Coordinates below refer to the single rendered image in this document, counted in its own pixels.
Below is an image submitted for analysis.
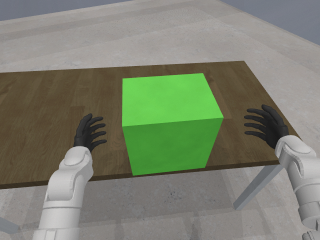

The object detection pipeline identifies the table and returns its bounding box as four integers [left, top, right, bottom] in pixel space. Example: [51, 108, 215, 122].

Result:
[0, 60, 302, 234]

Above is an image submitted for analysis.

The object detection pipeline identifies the left robot hand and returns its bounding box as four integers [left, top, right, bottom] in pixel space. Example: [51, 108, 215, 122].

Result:
[73, 113, 107, 153]

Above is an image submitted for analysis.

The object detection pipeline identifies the robot left forearm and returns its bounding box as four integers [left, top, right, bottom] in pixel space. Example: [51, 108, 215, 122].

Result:
[32, 146, 94, 240]

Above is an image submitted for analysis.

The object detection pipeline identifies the robot right forearm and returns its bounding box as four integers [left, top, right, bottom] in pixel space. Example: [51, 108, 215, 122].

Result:
[274, 135, 320, 231]

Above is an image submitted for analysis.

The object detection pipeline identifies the right robot hand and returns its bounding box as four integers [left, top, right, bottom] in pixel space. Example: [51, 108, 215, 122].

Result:
[244, 104, 289, 149]

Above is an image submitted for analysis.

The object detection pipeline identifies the robot right upper arm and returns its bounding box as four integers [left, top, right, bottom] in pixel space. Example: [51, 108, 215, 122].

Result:
[302, 230, 320, 240]

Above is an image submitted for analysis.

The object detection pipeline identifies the carton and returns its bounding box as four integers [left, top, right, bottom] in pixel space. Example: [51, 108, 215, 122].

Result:
[122, 73, 224, 176]

